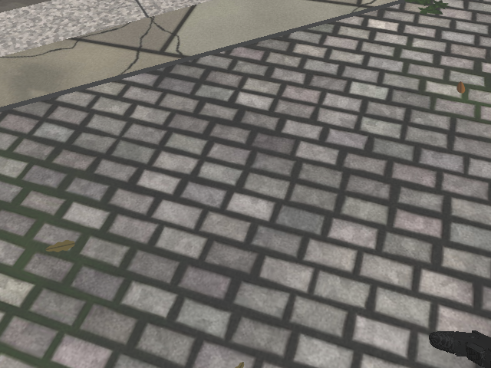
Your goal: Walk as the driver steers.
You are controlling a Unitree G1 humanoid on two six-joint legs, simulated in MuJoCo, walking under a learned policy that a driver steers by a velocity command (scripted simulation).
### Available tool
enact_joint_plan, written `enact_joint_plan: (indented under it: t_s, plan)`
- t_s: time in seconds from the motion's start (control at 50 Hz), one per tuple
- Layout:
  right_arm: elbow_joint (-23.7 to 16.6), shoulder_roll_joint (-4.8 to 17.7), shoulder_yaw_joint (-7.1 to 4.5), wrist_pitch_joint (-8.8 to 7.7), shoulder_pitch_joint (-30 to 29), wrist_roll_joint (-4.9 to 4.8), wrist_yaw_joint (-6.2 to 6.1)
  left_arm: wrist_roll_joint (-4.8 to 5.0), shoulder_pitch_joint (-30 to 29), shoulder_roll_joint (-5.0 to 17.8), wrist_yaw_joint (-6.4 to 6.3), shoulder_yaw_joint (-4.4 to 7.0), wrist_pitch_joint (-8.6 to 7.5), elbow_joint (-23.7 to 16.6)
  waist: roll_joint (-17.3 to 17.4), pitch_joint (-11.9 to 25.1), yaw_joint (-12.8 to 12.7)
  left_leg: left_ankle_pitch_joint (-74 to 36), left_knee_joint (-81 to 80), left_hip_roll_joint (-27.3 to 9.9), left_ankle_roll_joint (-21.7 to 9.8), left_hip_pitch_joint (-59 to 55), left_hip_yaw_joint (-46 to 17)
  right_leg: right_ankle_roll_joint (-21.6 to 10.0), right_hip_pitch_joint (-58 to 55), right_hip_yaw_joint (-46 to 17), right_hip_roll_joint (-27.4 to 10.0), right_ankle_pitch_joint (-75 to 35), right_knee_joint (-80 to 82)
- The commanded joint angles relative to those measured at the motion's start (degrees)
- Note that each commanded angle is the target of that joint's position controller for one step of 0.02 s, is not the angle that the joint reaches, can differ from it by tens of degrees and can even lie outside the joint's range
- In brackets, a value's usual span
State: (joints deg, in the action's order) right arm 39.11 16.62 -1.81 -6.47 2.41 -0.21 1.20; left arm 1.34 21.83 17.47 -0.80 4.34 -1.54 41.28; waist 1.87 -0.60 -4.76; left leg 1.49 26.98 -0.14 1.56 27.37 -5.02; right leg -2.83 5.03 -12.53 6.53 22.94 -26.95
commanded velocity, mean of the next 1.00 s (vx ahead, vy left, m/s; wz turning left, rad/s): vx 0.22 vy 0.00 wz -0.16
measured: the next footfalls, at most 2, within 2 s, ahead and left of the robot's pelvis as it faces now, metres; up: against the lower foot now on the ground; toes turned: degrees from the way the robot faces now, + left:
left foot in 0.02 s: +0.17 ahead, +0.13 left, +0.00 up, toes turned -5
right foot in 0.46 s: +0.37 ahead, -0.14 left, +0.00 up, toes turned -6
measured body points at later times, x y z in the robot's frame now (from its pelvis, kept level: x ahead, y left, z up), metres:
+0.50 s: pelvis +0.23 -0.02 +0.00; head +0.26 -0.03 +0.45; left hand +0.49 +0.18 -0.07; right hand +0.20 -0.30 -0.13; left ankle +0.13 +0.13 -0.72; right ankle +0.33 -0.13 -0.73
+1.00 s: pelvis +0.30 -0.01 +0.01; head +0.31 +0.00 +0.45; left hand +0.44 +0.23 -0.13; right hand +0.35 -0.28 -0.13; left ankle +0.31 +0.12 -0.73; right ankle +0.33 -0.13 -0.73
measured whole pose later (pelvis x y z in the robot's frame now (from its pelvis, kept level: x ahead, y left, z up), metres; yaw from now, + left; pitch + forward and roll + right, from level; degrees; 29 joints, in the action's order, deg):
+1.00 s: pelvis +0.30 -0.01 +0.01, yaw -7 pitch -1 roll -1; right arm 53.7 13.3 -0.8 -1.0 12.1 0.6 -1.4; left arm -0.7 10.5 13.3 -0.9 2.2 0.2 50.4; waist -0.4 -1.5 0.0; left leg 17.5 30.4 -1.6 1.2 11.7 -0.6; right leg 0.0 15.5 -0.5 0.8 11.8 -28.5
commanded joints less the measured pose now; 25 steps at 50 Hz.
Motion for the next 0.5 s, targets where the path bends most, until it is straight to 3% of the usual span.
enact_joint_plan:
  t_s: [0.02,0.04,0.06,0.08,0.1,0.12,0.14,0.18,0.22,0.26,0.3,0.38,0.44,0.46,0.48,0.5]
  plan:
    - [-1.36,11.54,-4.48,-1.44,12.81,0.99,-0.93,-0.76,-2.57,2.88,0.11,0.23,-0.66,-4.47,-3.89,10.57,9.79,5.56,-1.37,-9.00,-6.04,-27.35,-6.74,-3.49,11.01,-6.55,-7.97,-12.66,-15.34]
    - [0.18,16.55,-5.71,-0.66,18.58,1.79,-1.04,0.37,4.76,-0.81,0.11,-0.95,-1.21,-6.13,12.81,17.93,7.51,16.75,-5.39,-22.18,-15.28,-46.08,-31.15,0.69,30.14,2.15,0.41,8.63,-34.41]
    - [1.03,13.09,-5.21,-0.31,19.52,0.25,-0.47,1.13,5.77,4.05,-0.10,-0.39,-1.46,-5.27,14.03,16.51,8.10,31.54,-9.54,-24.55,-16.86,-45.96,-42.64,1.66,39.15,2.04,-3.62,10.96,-43.83]
    - [0.45,8.78,-4.08,-0.14,17.22,0.05,-0.50,0.91,0.66,7.62,-0.17,0.58,-1.26,-4.85,7.67,9.16,9.63,32.64,-10.86,-21.40,-14.35,-39.59,-34.77,2.00,40.87,1.72,-5.70,5.42,-46.55]
    - [0.38,7.19,-3.45,0.22,14.64,0.53,-0.47,0.14,-3.13,7.63,-0.28,0.67,-1.04,-5.35,3.83,4.86,9.20,25.70,-11.03,-18.61,-12.55,-33.19,-26.47,2.25,39.56,3.77,-7.33,1.32,-45.94]
    - [0.74,5.93,-2.95,0.46,12.85,0.85,-0.39,-0.55,-5.69,6.87,-0.16,0.66,-1.18,-6.09,2.92,1.63,8.45,18.76,-12.08,-16.22,-12.35,-27.77,-21.01,2.31,38.45,4.12,-8.51,-1.39,-43.26]
    - [1.12,4.94,-2.50,0.45,12.03,1.18,-0.47,-0.50,-6.27,5.85,0.18,0.66,-1.23,-6.38,3.75,0.24,7.20,13.92,-13.38,-14.32,-12.00,-24.17,-16.81,2.15,36.13,4.32,-9.79,-3.18,-40.82]
    - [2.05,4.54,-2.40,0.13,12.08,0.80,-0.41,-0.17,-5.52,3.55,0.65,0.19,-1.13,-6.17,4.99,0.25,5.99,8.48,-15.45,-12.72,-12.62,-21.38,-12.11,2.18,33.16,5.89,-10.42,-4.27,-36.53]
    - [3.16,6.22,-2.86,-0.11,12.70,0.21,-0.39,-0.63,-7.58,2.15,0.82,-0.39,-1.10,-6.89,4.14,-0.35,5.84,4.10,-17.30,-13.13,-14.07,-20.71,-9.33,2.67,33.68,7.22,-11.08,-6.30,-30.88]
    - [3.93,7.56,-3.08,0.19,11.87,0.16,-0.53,-1.36,-10.38,1.03,0.97,-1.05,-1.40,-7.55,2.83,-1.05,5.84,-10.23,-16.90,-12.77,-14.32,-19.74,-4.92,3.52,31.80,8.95,-11.31,-10.55,-23.24]
    - [4.87,8.53,-3.18,0.90,11.92,0.01,-0.82,-1.44,-12.53,0.01,1.37,-1.57,-1.93,-7.61,3.00,0.05,6.43,-21.02,-15.25,-10.86,-12.83,-18.44,0.53,3.84,26.43,11.06,-10.16,-16.90,-15.41]
    - [7.47,9.31,-3.05,2.11,15.40,-0.77,-1.09,-1.05,-17.07,1.20,2.15,-1.11,-2.11,-8.48,3.97,1.96,7.83,-21.98,-11.45,-10.99,-10.72,-21.67,1.97,2.82,20.75,11.42,-7.70,-23.81,-6.56]
    - [8.04,9.52,-3.03,2.65,13.68,-1.41,-1.36,-1.93,-12.57,3.44,2.10,0.12,-2.14,-6.98,3.13,4.36,3.91,-21.32,-3.37,-9.99,-8.01,-21.89,1.91,-0.15,10.68,12.01,-5.93,-26.95,1.06]
    - [8.38,7.97,-2.48,2.45,14.99,-0.90,-1.32,-2.37,-9.31,5.77,1.56,0.92,-2.11,-6.04,0.99,6.52,2.67,-19.01,2.85,-7.26,-5.95,-19.60,3.42,-1.82,3.44,11.05,-7.55,-36.05,3.14]
    - [7.10,4.95,-1.21,1.90,17.01,1.12,-1.26,-3.64,-4.82,10.11,0.87,1.60,-1.84,-6.07,-6.99,13.57,2.52,-1.36,15.42,-3.38,-2.69,-10.49,5.91,-6.24,-10.73,0.75,-18.50,-61.25,-2.15]
    - [8.58,1.09,0.52,2.20,24.53,1.09,-0.89,-3.84,-5.05,7.56,0.77,0.41,-1.15,-5.94,-16.83,21.05,4.49,34.61,29.22,0.17,0.58,-1.33,3.97,-16.04,-19.42,-12.06,-29.60,-67.55,-1.84]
